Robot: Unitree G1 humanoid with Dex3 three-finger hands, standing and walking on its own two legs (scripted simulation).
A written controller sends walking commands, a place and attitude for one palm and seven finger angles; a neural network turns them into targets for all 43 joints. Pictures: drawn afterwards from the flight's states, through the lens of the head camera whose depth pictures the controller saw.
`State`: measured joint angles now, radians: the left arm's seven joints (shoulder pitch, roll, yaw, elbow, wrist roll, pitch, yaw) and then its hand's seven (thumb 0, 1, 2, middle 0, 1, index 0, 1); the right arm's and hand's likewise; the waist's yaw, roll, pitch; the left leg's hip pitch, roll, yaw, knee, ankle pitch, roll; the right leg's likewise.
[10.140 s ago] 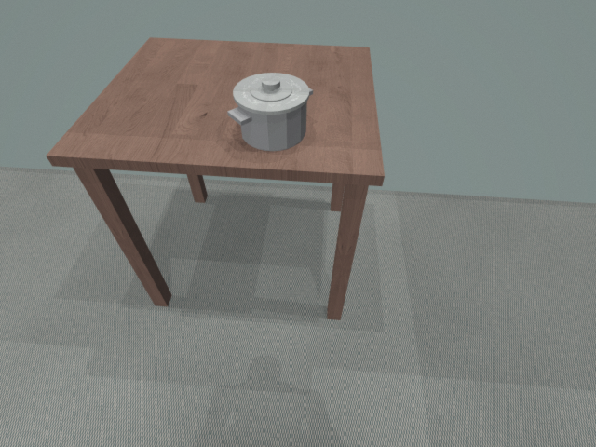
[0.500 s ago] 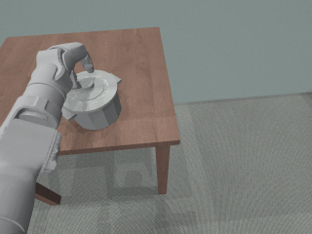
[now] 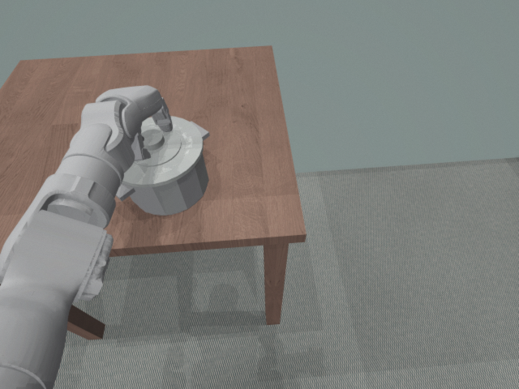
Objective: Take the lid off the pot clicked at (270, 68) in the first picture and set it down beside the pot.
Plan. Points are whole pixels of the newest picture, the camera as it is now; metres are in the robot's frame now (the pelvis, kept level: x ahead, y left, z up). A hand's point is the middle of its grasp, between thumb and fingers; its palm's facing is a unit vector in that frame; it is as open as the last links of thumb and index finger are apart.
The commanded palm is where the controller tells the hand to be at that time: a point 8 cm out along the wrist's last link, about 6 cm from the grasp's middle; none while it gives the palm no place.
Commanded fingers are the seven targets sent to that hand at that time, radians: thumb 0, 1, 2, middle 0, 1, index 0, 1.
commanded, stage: lower the open fingers around the knob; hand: left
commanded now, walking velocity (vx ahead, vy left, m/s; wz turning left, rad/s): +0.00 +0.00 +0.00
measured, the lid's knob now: (151, 139) +0.51 +0.16 +0.09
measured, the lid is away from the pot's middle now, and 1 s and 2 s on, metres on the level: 0.00 0.00 0.00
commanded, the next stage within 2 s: close the fingers and squeeze the knob in 0.14 s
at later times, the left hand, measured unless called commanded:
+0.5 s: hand (145, 143) +0.48 +0.16 +0.12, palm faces -0.40 -0.05 -0.91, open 9.7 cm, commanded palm +0.49 +0.16 +0.18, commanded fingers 0.00 0.06 0.94 -0.51 -0.97 -0.51 -0.97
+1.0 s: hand (143, 143) +0.48 +0.16 +0.12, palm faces -0.40 -0.06 -0.92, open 7.6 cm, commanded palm +0.49 +0.16 +0.18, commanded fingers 0.00 0.34 0.78 -0.68 -1.08 -0.68 -1.08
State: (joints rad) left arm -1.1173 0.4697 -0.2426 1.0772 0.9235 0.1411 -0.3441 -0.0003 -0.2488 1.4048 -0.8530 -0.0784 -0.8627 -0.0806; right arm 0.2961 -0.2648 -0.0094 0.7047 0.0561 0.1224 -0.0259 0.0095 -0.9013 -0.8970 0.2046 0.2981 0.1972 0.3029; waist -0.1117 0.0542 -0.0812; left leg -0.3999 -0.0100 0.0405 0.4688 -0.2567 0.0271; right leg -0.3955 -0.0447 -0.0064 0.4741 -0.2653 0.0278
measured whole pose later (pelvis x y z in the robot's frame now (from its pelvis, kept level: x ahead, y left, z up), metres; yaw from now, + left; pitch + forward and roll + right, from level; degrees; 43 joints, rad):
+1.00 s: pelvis +0.00 +0.00 +0.00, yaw +0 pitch +10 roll +0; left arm -1.09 0.47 -0.23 1.07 0.92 0.13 -0.33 0.00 0.23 0.86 -0.62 -1.05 -0.61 -1.05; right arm 0.29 -0.28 0.00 0.70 0.07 0.13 -0.04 0.01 -0.90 -0.90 0.20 0.30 0.20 0.30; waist -0.12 0.05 -0.08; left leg -0.38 0.00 0.04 0.47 -0.26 0.02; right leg -0.38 -0.04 0.00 0.48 -0.26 0.02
